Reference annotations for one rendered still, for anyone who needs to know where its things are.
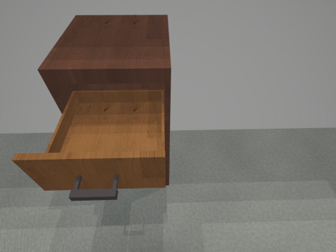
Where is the drawer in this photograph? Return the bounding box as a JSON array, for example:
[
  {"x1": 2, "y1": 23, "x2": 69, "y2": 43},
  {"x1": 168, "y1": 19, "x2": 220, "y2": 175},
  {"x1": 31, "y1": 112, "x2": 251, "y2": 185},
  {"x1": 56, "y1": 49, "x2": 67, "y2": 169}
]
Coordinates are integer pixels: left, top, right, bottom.
[{"x1": 12, "y1": 90, "x2": 165, "y2": 191}]

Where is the cabinet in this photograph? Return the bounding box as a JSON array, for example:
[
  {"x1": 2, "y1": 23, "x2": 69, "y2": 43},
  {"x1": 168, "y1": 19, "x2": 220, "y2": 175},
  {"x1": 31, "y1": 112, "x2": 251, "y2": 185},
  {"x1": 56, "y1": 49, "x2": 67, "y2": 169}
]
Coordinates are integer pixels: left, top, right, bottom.
[{"x1": 38, "y1": 15, "x2": 171, "y2": 185}]

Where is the handle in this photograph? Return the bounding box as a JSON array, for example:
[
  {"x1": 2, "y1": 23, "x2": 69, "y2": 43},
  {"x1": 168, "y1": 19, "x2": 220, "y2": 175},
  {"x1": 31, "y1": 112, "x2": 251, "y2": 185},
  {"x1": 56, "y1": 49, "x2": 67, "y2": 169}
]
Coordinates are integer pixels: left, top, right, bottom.
[{"x1": 69, "y1": 174, "x2": 119, "y2": 201}]

